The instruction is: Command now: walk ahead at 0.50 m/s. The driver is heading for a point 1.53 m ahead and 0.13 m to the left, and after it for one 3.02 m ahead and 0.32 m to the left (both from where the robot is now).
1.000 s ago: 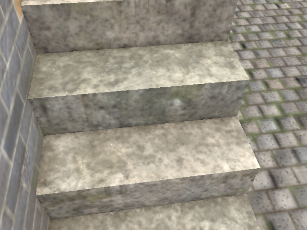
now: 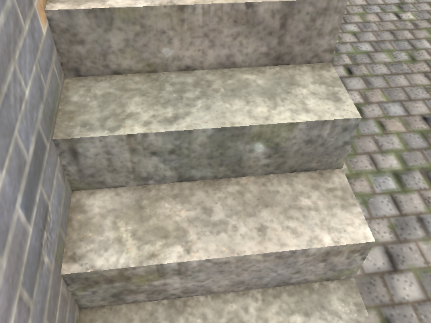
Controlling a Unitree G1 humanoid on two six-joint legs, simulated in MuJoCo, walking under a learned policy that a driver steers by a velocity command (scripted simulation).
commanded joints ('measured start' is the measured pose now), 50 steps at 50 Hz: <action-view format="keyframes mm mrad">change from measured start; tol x2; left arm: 1 -78 116 22 -54 0 -13 4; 35 -75 109 36 -45 -1 -10 4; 50 -73 119 35 -71 1 -9 -3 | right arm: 1 -75 -117 -25 -64 0 -13 -3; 50 -59 -116 -21 -57 2 -21 -11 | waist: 1 0 30 -88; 50 -4 26 -93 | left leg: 1 27 185 -102 15 235 -42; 50 9 184 -106 17 249 -41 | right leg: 1 24 -143 85 17 258 -36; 35 41 -145 85 16 293 -38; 39 60 -146 87 9 321 -29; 50 69 -145 83 4 300 -26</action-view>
